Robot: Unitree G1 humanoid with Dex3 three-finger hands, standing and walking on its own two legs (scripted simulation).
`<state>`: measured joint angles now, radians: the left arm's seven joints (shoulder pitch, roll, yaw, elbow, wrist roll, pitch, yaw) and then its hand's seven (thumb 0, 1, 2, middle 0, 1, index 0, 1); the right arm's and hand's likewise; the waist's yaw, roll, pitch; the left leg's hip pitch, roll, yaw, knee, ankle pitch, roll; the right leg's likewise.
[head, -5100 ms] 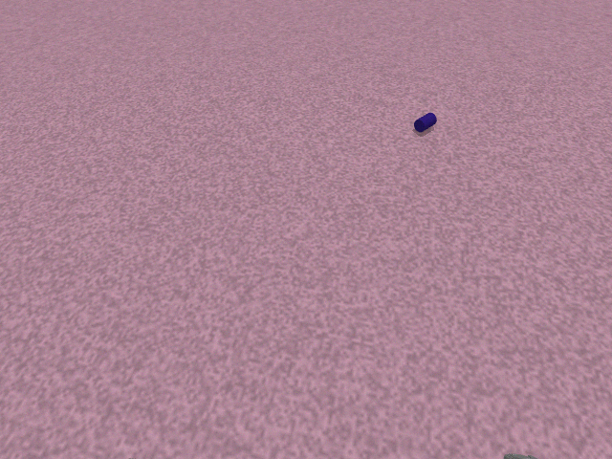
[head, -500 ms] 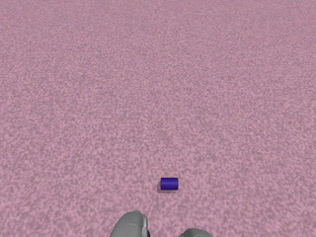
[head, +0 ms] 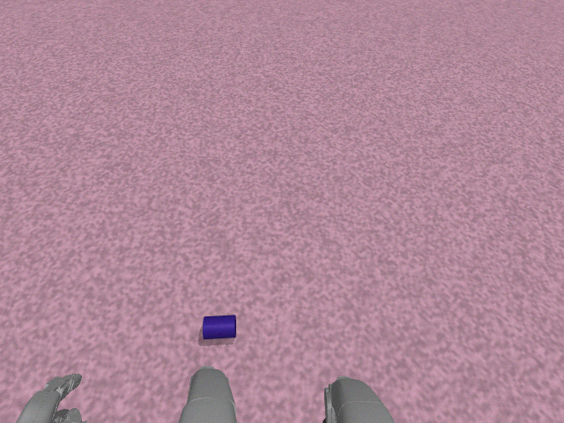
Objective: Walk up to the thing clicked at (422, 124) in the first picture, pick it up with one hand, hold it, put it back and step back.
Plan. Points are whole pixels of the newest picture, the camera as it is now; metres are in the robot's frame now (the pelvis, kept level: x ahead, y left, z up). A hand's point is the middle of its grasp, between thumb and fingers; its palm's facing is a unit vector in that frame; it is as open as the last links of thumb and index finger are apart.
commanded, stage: walk up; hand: left
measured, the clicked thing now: (219, 327) +0.44 +0.20 -0.68
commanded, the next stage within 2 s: none
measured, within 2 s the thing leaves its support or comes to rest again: neither
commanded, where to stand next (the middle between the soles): +0.09 -0.07 m, yaw +4 degrees
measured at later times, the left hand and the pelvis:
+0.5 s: hand out of the picture +0.10 +0.13 -0.10, palm faces +0.05 -0.93 -0.35, open 7.4 cm; pelvis +0.04 -0.13 +0.05, yaw +5 degrees
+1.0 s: hand out of the picture +0.07 +0.17 -0.09, palm faces +0.13 -0.93 -0.35, open 7.4 cm; pelvis +0.03 -0.09 +0.07, yaw +7 degrees
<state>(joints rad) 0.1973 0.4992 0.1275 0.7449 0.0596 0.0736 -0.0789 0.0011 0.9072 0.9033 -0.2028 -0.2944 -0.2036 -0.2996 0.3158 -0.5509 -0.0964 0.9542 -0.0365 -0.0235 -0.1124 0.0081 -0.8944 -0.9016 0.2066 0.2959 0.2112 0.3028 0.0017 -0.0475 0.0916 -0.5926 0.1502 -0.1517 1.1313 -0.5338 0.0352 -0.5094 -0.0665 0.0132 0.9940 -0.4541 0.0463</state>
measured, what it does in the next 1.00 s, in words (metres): steps on the spot: left foot, then left foot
